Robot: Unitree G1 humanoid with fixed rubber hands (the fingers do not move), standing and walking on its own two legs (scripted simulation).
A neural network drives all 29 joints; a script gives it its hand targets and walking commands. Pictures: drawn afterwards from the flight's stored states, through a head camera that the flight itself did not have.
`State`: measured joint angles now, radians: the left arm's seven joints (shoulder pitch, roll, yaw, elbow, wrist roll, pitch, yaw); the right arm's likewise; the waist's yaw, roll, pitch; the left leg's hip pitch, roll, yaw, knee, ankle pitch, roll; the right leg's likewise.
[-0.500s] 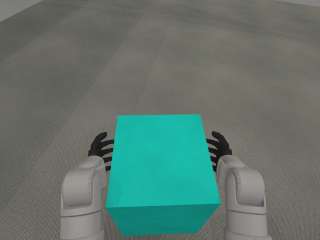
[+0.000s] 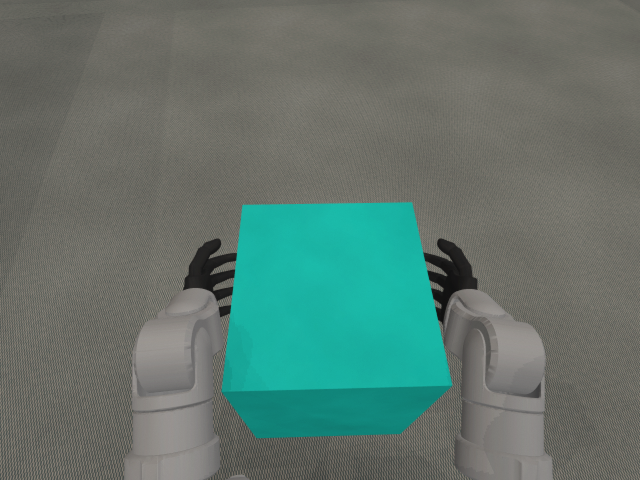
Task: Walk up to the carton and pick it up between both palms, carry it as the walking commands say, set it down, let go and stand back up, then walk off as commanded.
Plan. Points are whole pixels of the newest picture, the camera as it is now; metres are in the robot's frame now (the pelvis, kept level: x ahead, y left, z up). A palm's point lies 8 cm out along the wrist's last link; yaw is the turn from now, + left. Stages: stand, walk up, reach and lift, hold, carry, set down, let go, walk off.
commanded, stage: carry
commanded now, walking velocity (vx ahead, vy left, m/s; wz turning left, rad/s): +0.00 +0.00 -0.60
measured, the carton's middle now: (328, 329) +0.31 -0.01 +0.01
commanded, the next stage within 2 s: none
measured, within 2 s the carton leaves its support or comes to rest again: neither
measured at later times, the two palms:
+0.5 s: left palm (275, 315) +0.28 +0.05 +0.09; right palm (558, 384) +0.20 -0.23 +0.09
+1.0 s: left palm (228, 354) +0.24 +0.09 +0.10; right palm (535, 415) +0.17 -0.19 +0.10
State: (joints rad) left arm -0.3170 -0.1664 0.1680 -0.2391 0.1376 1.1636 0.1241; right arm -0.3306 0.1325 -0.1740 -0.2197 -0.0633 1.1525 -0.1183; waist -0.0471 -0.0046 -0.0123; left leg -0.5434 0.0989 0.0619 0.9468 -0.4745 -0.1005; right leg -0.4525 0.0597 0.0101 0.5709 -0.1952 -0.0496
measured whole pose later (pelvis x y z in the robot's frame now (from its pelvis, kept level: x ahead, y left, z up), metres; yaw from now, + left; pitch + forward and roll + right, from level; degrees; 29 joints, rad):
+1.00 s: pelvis -0.08 +0.01 +0.01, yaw -13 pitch +1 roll +0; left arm -0.34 -0.10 0.15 -0.05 0.11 1.15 0.11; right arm -0.31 0.15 -0.16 -0.08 -0.14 1.14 -0.11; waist 0.01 -0.01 -0.11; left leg -0.33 0.06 0.10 0.55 -0.24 0.00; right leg -0.37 -0.02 -0.06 0.50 -0.16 -0.01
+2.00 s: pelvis -0.06 +0.02 +0.01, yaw -12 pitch +2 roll +0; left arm -0.22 -0.14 0.14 -0.06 0.14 1.02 0.10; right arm -0.22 0.14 -0.14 -0.08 -0.13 1.01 -0.08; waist 0.00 0.00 -0.10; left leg -0.32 0.04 0.11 0.55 -0.27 0.02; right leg -0.36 -0.05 -0.07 0.52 -0.19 0.02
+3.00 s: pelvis -0.04 +0.02 +0.01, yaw -11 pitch +3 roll +0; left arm -0.16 -0.13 0.08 -0.27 0.10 1.17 0.13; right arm -0.16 0.13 -0.10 -0.30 -0.09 1.18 -0.11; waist -0.01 0.00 -0.14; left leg -0.31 0.03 0.13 0.58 -0.41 0.02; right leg -0.35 -0.09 -0.08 0.53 -0.23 0.02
